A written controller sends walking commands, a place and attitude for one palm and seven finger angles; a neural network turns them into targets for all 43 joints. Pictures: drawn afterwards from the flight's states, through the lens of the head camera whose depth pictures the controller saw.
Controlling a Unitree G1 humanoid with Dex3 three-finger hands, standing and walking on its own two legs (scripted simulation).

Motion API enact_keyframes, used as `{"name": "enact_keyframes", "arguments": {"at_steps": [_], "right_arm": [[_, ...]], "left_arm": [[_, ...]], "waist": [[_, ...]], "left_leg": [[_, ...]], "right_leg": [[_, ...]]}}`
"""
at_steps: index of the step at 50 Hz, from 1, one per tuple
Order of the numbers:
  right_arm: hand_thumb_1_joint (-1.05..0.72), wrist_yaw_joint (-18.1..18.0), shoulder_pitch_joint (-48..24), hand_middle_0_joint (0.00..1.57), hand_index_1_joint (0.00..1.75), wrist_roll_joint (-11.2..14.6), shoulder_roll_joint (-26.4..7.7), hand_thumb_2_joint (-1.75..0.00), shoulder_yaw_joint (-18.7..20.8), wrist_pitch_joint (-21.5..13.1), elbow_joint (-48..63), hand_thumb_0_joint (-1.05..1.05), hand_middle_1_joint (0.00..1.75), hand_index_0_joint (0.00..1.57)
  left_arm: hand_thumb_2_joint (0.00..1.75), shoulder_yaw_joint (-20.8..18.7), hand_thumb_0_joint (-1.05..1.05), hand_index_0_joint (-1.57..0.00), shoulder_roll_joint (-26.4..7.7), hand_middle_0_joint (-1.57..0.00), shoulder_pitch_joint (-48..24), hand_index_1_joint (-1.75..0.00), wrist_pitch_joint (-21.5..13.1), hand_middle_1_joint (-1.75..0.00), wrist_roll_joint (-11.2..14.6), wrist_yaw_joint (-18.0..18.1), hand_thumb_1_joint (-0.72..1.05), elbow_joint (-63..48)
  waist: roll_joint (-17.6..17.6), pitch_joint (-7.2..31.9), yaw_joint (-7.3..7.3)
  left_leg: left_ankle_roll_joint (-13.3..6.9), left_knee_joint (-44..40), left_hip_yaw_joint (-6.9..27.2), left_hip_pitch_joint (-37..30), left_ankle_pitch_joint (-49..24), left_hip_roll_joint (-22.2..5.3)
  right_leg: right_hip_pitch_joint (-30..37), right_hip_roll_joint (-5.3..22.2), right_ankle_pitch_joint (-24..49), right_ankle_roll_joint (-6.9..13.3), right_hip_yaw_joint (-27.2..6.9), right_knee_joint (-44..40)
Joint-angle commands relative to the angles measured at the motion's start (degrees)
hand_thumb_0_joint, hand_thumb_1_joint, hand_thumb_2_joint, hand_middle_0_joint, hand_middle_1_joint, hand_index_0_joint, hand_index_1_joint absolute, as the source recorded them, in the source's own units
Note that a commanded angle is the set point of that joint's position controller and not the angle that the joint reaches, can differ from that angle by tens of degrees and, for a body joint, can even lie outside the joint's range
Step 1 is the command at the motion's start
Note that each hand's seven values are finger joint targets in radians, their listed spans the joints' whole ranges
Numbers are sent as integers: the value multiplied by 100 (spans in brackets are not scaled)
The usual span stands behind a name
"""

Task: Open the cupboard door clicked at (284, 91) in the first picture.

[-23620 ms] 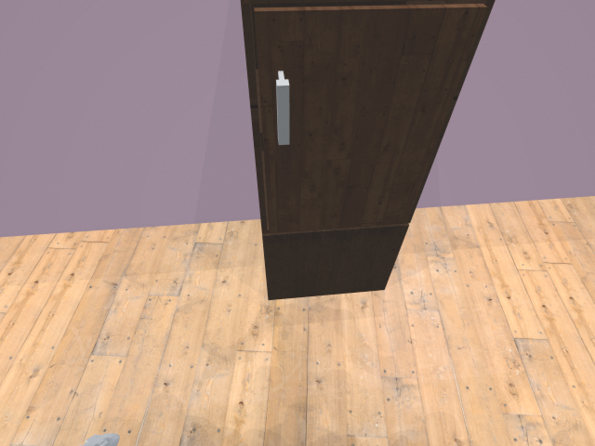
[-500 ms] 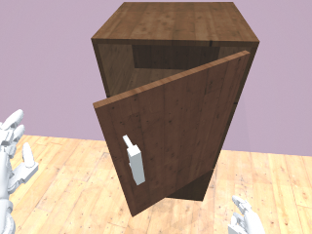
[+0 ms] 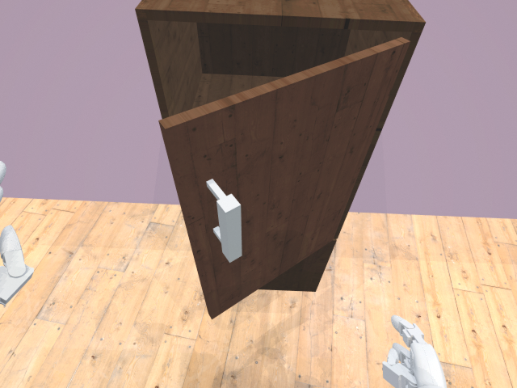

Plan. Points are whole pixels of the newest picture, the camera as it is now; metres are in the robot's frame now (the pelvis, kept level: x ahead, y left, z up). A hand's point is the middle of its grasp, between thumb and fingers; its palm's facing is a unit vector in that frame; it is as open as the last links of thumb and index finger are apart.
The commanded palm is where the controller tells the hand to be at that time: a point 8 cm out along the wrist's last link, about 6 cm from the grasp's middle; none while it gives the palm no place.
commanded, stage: step back with the hand held close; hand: left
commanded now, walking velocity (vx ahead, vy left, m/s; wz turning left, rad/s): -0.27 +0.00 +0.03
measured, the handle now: (223, 221) +0.33 +0.08 +0.09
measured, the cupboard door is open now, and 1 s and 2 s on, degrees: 37 37 37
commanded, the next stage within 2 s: stop stepping back and stand still in 0.60 s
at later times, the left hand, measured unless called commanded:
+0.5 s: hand out of the picture +0.14 +0.27 +0.18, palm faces +0.45 -0.78 -0.43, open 7.4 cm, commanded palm +0.08 +0.30 +0.19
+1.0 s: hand out of the picture +0.02 +0.22 +0.16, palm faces +0.38 -0.81 -0.45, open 7.4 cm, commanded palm -0.04 +0.26 +0.19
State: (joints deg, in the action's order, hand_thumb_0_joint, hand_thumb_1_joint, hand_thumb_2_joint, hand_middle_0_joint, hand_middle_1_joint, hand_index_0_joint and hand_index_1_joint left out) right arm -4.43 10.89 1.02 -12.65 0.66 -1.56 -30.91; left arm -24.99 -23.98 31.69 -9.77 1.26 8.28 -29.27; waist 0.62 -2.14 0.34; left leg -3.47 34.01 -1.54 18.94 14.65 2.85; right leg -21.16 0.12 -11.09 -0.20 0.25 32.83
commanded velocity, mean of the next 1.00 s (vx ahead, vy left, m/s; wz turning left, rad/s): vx -0.20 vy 0.02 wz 0.01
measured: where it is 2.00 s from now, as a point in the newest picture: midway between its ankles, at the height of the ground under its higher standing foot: outside the picture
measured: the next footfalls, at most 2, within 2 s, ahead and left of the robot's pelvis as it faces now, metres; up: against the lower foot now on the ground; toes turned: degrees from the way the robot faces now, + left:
right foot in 0.62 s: -0.19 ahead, -0.10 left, +0.00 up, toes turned -2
left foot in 0.84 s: -0.09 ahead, +0.05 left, +0.00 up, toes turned +0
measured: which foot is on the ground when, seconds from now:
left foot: down 0.00-0.66, up 0.68-0.82, down 0.84-1.00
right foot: down 0.00-0.26, up 0.28-0.60, down 0.62-1.00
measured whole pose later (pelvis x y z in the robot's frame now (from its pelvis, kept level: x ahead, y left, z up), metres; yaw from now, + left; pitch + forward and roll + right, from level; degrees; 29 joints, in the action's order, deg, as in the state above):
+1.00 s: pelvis -0.19 -0.04 +0.01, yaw -1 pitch +0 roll +1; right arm -3.9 10.6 0.8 -13.5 0.1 -5.2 -32.6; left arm -23.1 -24.1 31.1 -7.6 2.6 8.8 -28.0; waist 2.8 0.0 -1.1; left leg -3.3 26.1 -2.6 17.5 8.9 3.2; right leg -12.3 -1.1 -24.0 -1.3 0.0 33.5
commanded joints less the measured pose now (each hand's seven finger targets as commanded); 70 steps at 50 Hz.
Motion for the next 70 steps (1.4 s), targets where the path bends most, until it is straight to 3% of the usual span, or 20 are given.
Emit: {"name": "enact_keyframes", "arguments": {"at_steps": [1, 8, 11, 13, 17, 23, 30, 32, 34, 35, 38, 41, 44, 46, 50, 54, 58, 62, 66, 70], "right_arm": [[-90, -79, -436, 20, 30, -23, -801, -90, 268, -349, 895, 0, 30, 20], [-90, -23, -310, 20, 30, -78, -728, -90, 223, -409, 723, 0, 30, 20], [-90, -56, -358, 20, 30, -64, -760, -90, 199, -423, 741, 0, 30, 20], [-90, -89, -424, 20, 30, -83, -868, -90, 223, -507, 791, 0, 30, 20], [-90, -15, -342, 20, 30, -176, -639, -90, 332, -733, 530, 0, 30, 20], [-90, 131, -374, 20, 30, -216, -637, -90, 239, -862, 156, 0, 30, 20], [-90, 239, -663, 20, 30, -159, -611, -90, 195, -651, 339, 0, 30, 20], [-90, 253, -752, 20, 30, -58, -488, -90, 157, -483, 490, 0, 30, 20], [-90, 185, -981, 20, 30, 195, -559, -90, 179, -452, 714, 0, 30, 20], [-90, 143, -1060, 20, 30, 142, -484, -90, 120, -431, 750, 0, 30, 20], [-90, 19, -867, 20, 30, 39, -452, -90, -33, -318, 597, 0, 30, 20], [-90, -116, -625, 20, 30, 98, -735, -90, 62, -382, 529, 0, 30, 20], [-90, -14, -472, 20, 30, 60, -834, -90, 192, -451, 655, 0, 30, 20], [-90, 44, -487, 20, 30, -70, -732, -90, 141, -601, 619, 0, 30, 20], [-90, 14, -604, 20, 30, -67, -668, -90, 92, -683, 685, 0, 30, 20], [-90, 55, -474, 20, 30, -154, -716, -90, 278, -537, 482, 0, 30, 20], [-90, -22, -305, 20, 30, -159, -620, -90, 169, -683, 242, 0, 30, 20], [-90, -122, -254, 20, 30, -172, -584, -90, 152, -862, 225, 0, 30, 20], [-90, -58, -224, 20, 30, -123, -640, -90, 162, -919, 247, 0, 30, 20], [-90, 12, -254, 20, 30, -207, -563, -90, 131, -1083, 143, 0, 30, 20]], "left_arm": [[90, -699, 0, -20, -912, -20, -345, -30, -407, -30, -57, 118, 90, -1102], [90, -715, 0, -20, -1036, -20, -495, -30, -547, -30, 13, 232, 90, -1277], [90, -811, 0, -20, -1065, -20, -318, -30, -603, -30, 28, 285, 90, -1422], [90, -951, 0, -20, -1020, -20, -407, -30, -658, -30, -64, 279, 90, -1571], [90, -839, 0, -20, -932, -20, -345, -30, -689, -30, -20, 244, 90, -1338], [90, -376, 0, -20, -758, -20, -249, -30, -527, -30, 178, 158, 90, -1505], [90, -1047, 0, -20, -1387, -20, 332, -30, -679, -30, 421, -128, 90, -1839], [90, -1327, 0, -20, -1614, -20, 423, -30, -777, -30, 484, -154, 90, -1747], [90, -1452, 0, -20, -1703, -20, 532, -30, -752, -30, 457, -102, 90, -1418], [90, -1490, 0, -20, -1654, -20, 795, -30, -631, -30, 359, -80, 90, -1070], [90, -917, 0, -20, -1158, -20, 398, -30, -314, -30, 249, -4, 90, -1016], [90, -590, 0, -20, -1086, -20, -174, -30, -201, -30, 276, 163, 90, -1141], [90, -534, 0, -20, -1120, -20, 37, -30, -183, -30, 162, 182, 90, -1014], [90, -423, 0, -20, -1038, -20, -199, -30, -222, -30, 115, 127, 90, -1277], [90, -810, 0, -20, -1229, -20, 175, -30, -317, -30, 110, 161, 90, -1241], [90, -789, 0, -20, -1207, -20, -156, -30, -460, -30, 123, 161, 90, -1051], [90, -388, 0, -20, -946, -20, -976, -30, -582, -30, -23, 158, 90, -452], [90, -288, 0, -20, -845, -20, -818, -30, -565, -30, -35, 229, 90, -644], [90, -578, 0, -20, -960, -20, -348, -30, -650, -30, 55, 200, 90, -871], [90, -584, 0, -20, -1007, -20, -617, -30, -640, -30, -24, 184, 90, -1176]], "waist": [[-364, 467, -36], [360, 542, -125], [-286, 585, -122], [-1559, 567, -60], [-770, 586, -73], [-1257, 1196, -40], [-1114, 1999, 188], [0, 1885, 164], [1788, 1481, 270], [1397, 1292, 185], [266, 1061, -33], [112, 1369, -143], [-853, 1445, 49], [-1250, 864, 9], [-732, 496, 1], [870, 79, -38], [354, 39, -168], [175, 230, -67], [-1025, 597, -55], [-1116, 198, -95]], "left_leg": [[-282, -1370, 1143, 2324, 1885, -994], [56, 183, 771, 606, 1435, -404], [-46, -714, 1151, 858, 1705, -713], [-440, -2320, 2189, 2494, 2847, -1655], [-686, -2113, 2218, 1073, 786, -1952], [-346, -2116, 1664, -922, -1201, -1626], [-30, -1323, 841, -1782, -3022, -1260], [184, -481, 168, -1354, -2150, -774], [385, 1404, 28, 260, 838, -49], [355, 1731, 217, 1057, 1150, -123], [327, 727, -133, 691, 377, -163], [75, -992, -93, -926, -2524, -379], [-368, -943, 989, -2034, -4887, -1445], [-437, -1709, 1511, -769, -2776, -1541], [-93, -1901, 960, 1000, 1317, -950], [408, 2277, 356, 814, 909, -113], [258, 1476, 181, 611, 529, -542], [138, -673, -278, -684, 439, -310], [-371, -1727, 1611, -728, -108, -1627], [-469, -1761, 1572, -550, -759, -1774]], "right_leg": [[1990, 265, 249, 38, -733, 433], [-236, 1019, -1684, 471, -1439, -1137], [30, 572, -1514, 247, -881, -474], [1529, -215, -797, -80, -227, 1561], [424, -310, -1588, -66, -412, 2620], [361, -388, -1922, -41, -26, 571], [1091, -298, -161, -15, 113, -1522], [1024, 420, 1715, -79, -394, -1687], [1095, 1431, 4992, -299, -771, -1288], [1460, 1594, 5975, -183, -795, -883], [1738, 1245, 5447, 268, -626, -519], [1694, 630, 5082, -323, -235, 118], [375, -2, -359, -290, -223, 554], [781, -113, -1852, -107, -160, 638], [2011, 42, -916, 26, -22, -817], [-254, 1969, -3611, 1131, -3085, -2851], [28, 1473, -2153, 869, -1436, -2171], [186, 1028, -2006, 642, -980, -1648], [393, -94, -1062, -53, 146, 380], [311, -17, -1283, -46, 172, 654]]}}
